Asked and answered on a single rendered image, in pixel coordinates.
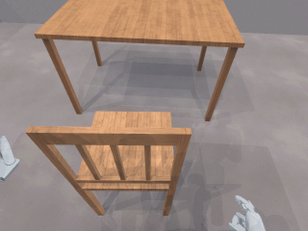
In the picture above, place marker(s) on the left robot hand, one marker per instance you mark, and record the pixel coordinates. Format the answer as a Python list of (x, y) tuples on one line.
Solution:
[(8, 163)]

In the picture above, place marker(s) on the chair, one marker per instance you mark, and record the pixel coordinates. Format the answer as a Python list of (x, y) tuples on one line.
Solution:
[(121, 151)]

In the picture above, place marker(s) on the table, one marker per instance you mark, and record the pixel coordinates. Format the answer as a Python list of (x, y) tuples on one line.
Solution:
[(173, 22)]

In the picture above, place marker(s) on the right robot hand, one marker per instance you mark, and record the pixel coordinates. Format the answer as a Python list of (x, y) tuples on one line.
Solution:
[(250, 222)]

